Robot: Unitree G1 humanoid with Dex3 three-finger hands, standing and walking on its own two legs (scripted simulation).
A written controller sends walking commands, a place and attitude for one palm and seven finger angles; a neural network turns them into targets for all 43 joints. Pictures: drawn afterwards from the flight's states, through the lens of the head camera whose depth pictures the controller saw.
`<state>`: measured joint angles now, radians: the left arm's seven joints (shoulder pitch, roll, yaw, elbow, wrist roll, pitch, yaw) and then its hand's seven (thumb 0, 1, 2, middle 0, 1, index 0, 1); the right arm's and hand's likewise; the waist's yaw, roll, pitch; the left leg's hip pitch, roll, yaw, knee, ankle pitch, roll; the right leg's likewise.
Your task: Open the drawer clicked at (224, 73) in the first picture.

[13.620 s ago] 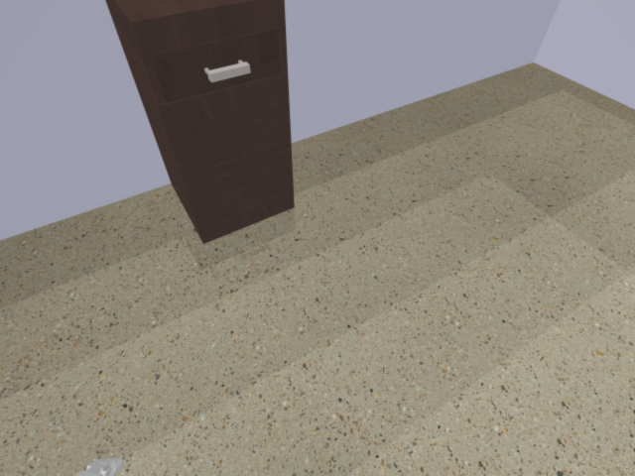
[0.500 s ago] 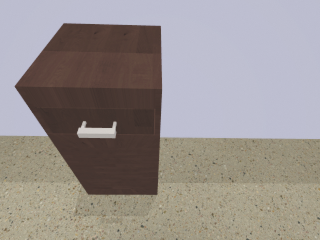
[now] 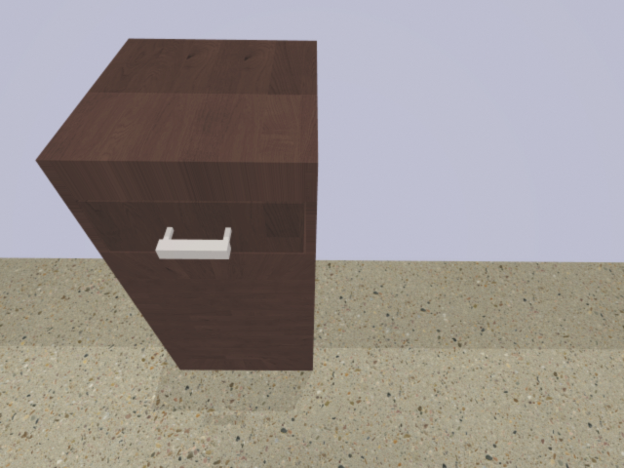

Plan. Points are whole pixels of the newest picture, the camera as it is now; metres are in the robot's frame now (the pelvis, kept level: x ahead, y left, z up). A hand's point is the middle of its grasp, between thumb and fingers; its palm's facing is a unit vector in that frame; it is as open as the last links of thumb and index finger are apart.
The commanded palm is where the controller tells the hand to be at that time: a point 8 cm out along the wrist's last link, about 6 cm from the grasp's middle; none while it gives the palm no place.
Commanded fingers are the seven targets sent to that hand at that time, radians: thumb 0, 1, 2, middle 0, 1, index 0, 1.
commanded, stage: raise the hand with hooked fingers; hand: left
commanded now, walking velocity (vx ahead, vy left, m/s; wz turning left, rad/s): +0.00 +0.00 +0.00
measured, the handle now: (196, 240) +0.48 +0.26 -0.06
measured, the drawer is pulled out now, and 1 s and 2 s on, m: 0.00 0.00 0.00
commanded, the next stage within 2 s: move the hooked fingers above the handle in 1.82 s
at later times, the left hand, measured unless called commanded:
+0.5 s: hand (154, 447) +0.15 +0.22 -0.06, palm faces +0.01 -0.07 -1.00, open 9.5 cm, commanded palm +0.15 +0.21 +0.01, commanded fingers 0.00 0.20 0.60 -0.25 -0.75 -0.25 -0.75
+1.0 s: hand (153, 361) +0.23 +0.22 +0.02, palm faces +0.08 -0.08 -0.99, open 12.5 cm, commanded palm +0.21 +0.22 +0.07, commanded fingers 0.00 -0.38 0.35 -0.29 -1.12 -0.29 -1.12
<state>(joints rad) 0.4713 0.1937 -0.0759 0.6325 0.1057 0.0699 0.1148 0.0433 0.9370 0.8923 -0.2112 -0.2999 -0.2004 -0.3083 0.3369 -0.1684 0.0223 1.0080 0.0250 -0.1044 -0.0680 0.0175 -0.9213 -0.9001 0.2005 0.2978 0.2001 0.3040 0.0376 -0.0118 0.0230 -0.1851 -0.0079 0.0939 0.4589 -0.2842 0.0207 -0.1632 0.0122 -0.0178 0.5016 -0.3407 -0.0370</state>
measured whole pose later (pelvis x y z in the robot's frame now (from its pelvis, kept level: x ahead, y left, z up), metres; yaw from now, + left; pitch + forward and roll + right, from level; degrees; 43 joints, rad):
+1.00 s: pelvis -0.03 -0.02 -0.02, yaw +2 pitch +6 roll +2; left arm 0.14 0.35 -0.09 0.07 1.00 0.09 0.34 0.00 -0.17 0.44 -0.30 -0.98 -0.29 -0.99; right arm 0.13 -0.27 -0.05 0.64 -0.03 0.12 -0.01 0.01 -0.90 -0.90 0.20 0.30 0.20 0.30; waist 0.06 0.06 -0.06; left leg -0.43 0.00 0.07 0.64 -0.31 0.01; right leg -0.40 0.01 -0.05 0.69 -0.39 -0.06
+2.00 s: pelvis -0.02 +0.00 +0.00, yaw +2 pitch +4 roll +1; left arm -0.08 0.45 -0.08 0.11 0.93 0.07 0.12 0.00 -0.49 0.30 -0.32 -1.20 -0.31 -1.20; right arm 0.12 -0.25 -0.01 0.63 0.01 0.15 -0.01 0.01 -0.90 -0.90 0.20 0.30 0.20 0.30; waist 0.07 0.07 -0.03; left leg -0.32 -0.02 0.05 0.51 -0.25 0.03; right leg -0.28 0.00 -0.06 0.54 -0.33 -0.03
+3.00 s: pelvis -0.02 +0.00 -0.02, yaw +2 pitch +12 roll +0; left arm -0.51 0.44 -0.06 0.73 1.03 -0.06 0.25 0.00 -0.49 0.30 -0.32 -1.20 -0.31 -1.20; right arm 0.25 -0.25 -0.06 0.67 0.02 0.15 -0.02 0.01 -0.90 -0.90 0.20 0.30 0.20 0.30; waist -0.01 0.05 -0.10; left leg -0.55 0.00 0.06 0.66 -0.31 0.03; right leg -0.50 0.01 -0.05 0.66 -0.37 -0.04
